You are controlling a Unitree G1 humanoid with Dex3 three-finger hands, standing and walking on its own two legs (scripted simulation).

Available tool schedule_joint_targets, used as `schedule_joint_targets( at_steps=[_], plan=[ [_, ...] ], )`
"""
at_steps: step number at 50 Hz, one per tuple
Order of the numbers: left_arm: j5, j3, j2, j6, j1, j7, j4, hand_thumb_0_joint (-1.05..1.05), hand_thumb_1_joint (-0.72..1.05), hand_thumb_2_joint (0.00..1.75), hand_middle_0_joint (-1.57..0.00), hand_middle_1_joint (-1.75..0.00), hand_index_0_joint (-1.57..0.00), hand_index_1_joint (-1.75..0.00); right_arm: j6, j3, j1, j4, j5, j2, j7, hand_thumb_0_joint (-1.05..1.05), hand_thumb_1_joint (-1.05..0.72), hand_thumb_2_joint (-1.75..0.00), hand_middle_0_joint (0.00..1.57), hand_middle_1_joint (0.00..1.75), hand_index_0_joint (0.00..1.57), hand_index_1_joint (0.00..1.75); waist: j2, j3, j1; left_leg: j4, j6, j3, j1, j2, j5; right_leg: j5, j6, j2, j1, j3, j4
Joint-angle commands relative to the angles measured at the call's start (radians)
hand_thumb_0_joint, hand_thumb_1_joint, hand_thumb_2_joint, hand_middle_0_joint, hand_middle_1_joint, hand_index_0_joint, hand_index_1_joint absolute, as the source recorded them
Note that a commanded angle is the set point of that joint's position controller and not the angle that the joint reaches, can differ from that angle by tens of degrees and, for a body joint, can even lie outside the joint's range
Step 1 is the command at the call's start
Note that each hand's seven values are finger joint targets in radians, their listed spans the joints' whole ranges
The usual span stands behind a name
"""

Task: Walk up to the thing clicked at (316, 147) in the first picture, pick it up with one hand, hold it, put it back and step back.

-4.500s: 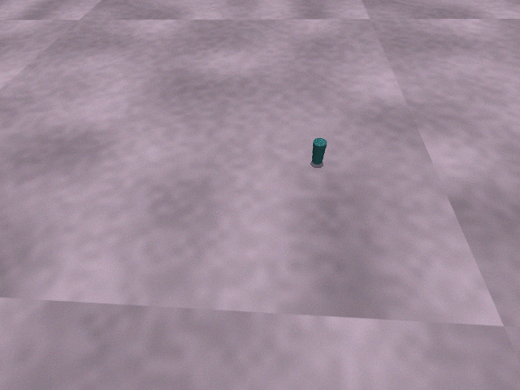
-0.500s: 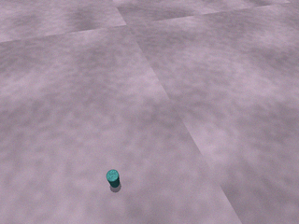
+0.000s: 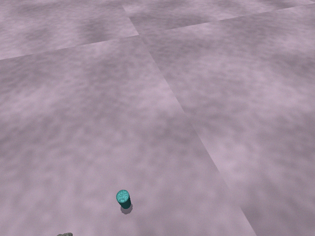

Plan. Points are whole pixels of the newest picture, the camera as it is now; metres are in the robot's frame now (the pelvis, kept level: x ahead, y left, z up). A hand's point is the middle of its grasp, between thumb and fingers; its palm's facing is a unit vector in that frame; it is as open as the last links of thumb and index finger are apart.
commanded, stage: walk up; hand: left
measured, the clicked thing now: (124, 200) +0.45 +0.24 -0.70
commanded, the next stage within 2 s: stand in 1.00 s
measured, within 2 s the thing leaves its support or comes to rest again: neither
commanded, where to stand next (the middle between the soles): +0.04 +0.01 m, yaw +0 degrees
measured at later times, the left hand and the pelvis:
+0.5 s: hand out of the picture +0.09 +0.26 -0.15, palm faces +0.00 -0.94 -0.34, open 7.4 cm; pelvis +0.01 +0.00 +0.01, yaw +1 degrees
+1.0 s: hand out of the picture +0.10 +0.26 -0.15, palm faces +0.01 -0.94 -0.33, open 7.4 cm; pelvis +0.02 +0.01 +0.01, yaw +1 degrees
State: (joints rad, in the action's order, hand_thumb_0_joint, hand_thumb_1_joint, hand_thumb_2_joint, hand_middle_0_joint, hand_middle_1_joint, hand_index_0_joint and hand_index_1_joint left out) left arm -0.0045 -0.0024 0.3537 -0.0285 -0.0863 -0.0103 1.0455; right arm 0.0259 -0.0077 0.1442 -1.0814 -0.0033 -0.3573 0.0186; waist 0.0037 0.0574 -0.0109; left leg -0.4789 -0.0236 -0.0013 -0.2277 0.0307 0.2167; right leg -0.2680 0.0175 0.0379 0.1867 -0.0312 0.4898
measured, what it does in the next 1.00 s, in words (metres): stands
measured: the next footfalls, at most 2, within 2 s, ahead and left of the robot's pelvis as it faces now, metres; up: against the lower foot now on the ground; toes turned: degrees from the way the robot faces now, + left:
none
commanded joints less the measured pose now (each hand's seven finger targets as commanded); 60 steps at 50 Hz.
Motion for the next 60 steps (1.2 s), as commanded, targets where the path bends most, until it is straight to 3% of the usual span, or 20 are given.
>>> schedule_joint_targets(
  at_steps=[1, 4, 9, 19, 23, 27, 39, 47, 49, 51, 56, 60],
  plan=[
    [-0.001, 0.051, 0.224, -0.012, 0.024, 0.020, -0.019, 0.00, 0.90, 0.90, -0.20, -0.30, -0.20, -0.30, 0.021, 0.047, -0.053, 0.030, 0.004, -0.223, -0.021, 0.00, -0.90, -0.90, 0.20, 0.30, 0.20, 0.30, 0.013, -0.127, 0.022, 0.085, 0.064, 0.088, 0.058, 0.094, -0.273, 0.224, -0.054, 0.089, -0.075, 0.072, -0.097],
    [0.001, 0.049, 0.222, -0.009, 0.045, 0.019, -0.006, 0.00, 0.90, 0.90, -0.20, -0.30, -0.20, -0.30, 0.017, 0.046, -0.068, 0.019, 0.003, -0.220, -0.022, 0.00, -0.90, -0.90, 0.20, 0.30, 0.20, 0.30, 0.015, -0.120, 0.018, 0.099, 0.061, 0.082, 0.066, 0.093, -0.265, 0.230, -0.050, 0.092, -0.085, 0.068, -0.122],
    [0.007, 0.045, 0.218, -0.007, 0.080, 0.016, 0.011, 0.00, 0.90, 0.90, -0.20, -0.30, -0.20, -0.30, 0.011, 0.048, -0.087, 0.004, -0.002, -0.220, -0.021, 0.00, -0.90, -0.90, 0.20, 0.30, 0.20, 0.30, 0.017, -0.089, 0.008, 0.133, 0.056, 0.083, 0.061, 0.086, -0.171, 0.165, -0.045, 0.092, -0.072, 0.073, -0.168],
    [0.010, 0.046, 0.212, -0.005, 0.078, 0.012, 0.044, 0.00, 0.90, 0.90, -0.20, -0.30, -0.20, -0.30, 0.011, 0.045, -0.104, -0.009, 0.000, -0.222, -0.021, 0.00, -0.90, -0.90, 0.20, 0.30, 0.20, 0.30, 0.011, -0.098, 0.008, 0.164, 0.052, 0.091, 0.083, 0.091, -0.176, 0.155, -0.034, 0.086, -0.090, 0.059, -0.195],
    [0.011, 0.048, 0.211, -0.007, 0.062, 0.013, 0.050, 0.00, 0.90, 0.90, -0.20, -0.30, -0.20, -0.30, 0.010, 0.045, -0.108, -0.006, 0.001, -0.220, -0.021, 0.00, -0.90, -0.90, 0.20, 0.30, 0.20, 0.30, -0.008, -0.120, 0.010, 0.147, 0.054, 0.081, 0.115, 0.089, -0.222, 0.202, -0.031, 0.090, -0.099, 0.057, -0.199],
    [0.012, 0.048, 0.212, -0.004, 0.069, 0.013, 0.046, 0.00, 0.90, 0.90, -0.20, -0.30, -0.20, -0.30, 0.006, 0.045, -0.105, -0.011, -0.001, -0.217, -0.022, 0.00, -0.90, -0.90, 0.20, 0.30, 0.20, 0.30, -0.006, -0.098, 0.007, 0.167, 0.050, 0.088, 0.094, 0.087, -0.176, 0.162, -0.031, 0.093, -0.099, 0.057, -0.208],
    [0.013, 0.053, 0.204, -0.004, 0.040, 0.016, 0.051, 0.00, 0.90, 0.90, -0.20, -0.30, -0.20, -0.30, 0.004, 0.046, -0.106, -0.005, 0.000, -0.203, -0.022, 0.00, -0.90, -0.90, 0.20, 0.30, 0.20, 0.30, -0.011, -0.096, 0.015, 0.166, 0.048, 0.093, 0.110, 0.082, -0.238, 0.194, -0.022, 0.090, -0.106, 0.045, -0.208],
    [0.018, 0.054, 0.204, -0.002, 0.050, 0.017, 0.036, 0.00, 0.90, 0.90, -0.20, -0.30, -0.20, -0.30, 0.003, 0.049, -0.100, -0.003, -0.003, -0.203, -0.024, 0.00, -0.90, -0.90, 0.20, 0.30, 0.20, 0.30, 0.010, -0.098, 0.010, 0.174, 0.048, 0.091, 0.090, 0.080, -0.213, 0.195, -0.026, 0.096, -0.128, 0.045, -0.209],
    [0.017, 0.056, 0.204, -0.002, 0.041, 0.017, 0.037, 0.00, 0.90, 0.90, -0.20, -0.30, -0.20, -0.30, 0.004, 0.048, -0.102, -0.001, -0.004, -0.204, -0.024, 0.00, -0.90, -0.90, 0.20, 0.30, 0.20, 0.30, 0.009, -0.096, 0.013, 0.175, 0.049, 0.091, 0.096, 0.082, -0.220, 0.199, -0.025, 0.094, -0.124, 0.041, -0.205],
    [0.011, 0.053, 0.204, 0.000, 0.038, 0.020, 0.041, 0.00, 0.90, 0.90, -0.20, -0.30, -0.20, -0.30, 0.007, 0.044, -0.115, 0.001, -0.004, -0.206, -0.029, 0.00, -0.90, -0.90, 0.20, 0.30, 0.20, 0.30, 0.018, -0.072, 0.014, 0.181, 0.037, 0.095, 0.103, 0.098, -0.290, 0.239, -0.025, 0.111, -0.105, 0.061, -0.216],
    [0.011, 0.049, 0.200, -0.001, 0.035, 0.018, 0.043, 0.00, 0.90, 0.90, -0.20, -0.30, -0.20, -0.30, 0.005, 0.046, -0.114, -0.005, -0.001, -0.210, -0.027, 0.00, -0.90, -0.90, 0.20, 0.30, 0.20, 0.30, 0.006, -0.087, 0.010, 0.194, 0.028, 0.097, 0.123, 0.099, -0.239, 0.176, -0.022, 0.103, -0.095, 0.055, -0.227],
    [0.013, 0.047, 0.208, -0.004, 0.034, 0.017, 0.040, 0.00, 0.90, 0.90, -0.20, -0.30, -0.20, -0.30, 0.005, 0.042, -0.114, -0.004, -0.002, -0.207, -0.025, 0.00, -0.90, -0.90, 0.20, 0.30, 0.20, 0.30, 0.009, -0.119, 0.010, 0.191, 0.035, 0.090, 0.130, 0.100, -0.247, 0.219, -0.025, 0.112, -0.121, 0.062, -0.227]
  ],
)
